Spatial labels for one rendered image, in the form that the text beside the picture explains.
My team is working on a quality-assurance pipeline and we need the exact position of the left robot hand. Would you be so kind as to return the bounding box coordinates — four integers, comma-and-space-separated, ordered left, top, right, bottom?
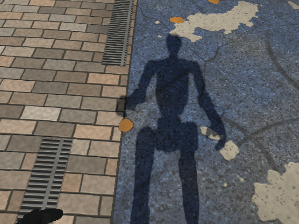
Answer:
15, 209, 63, 224

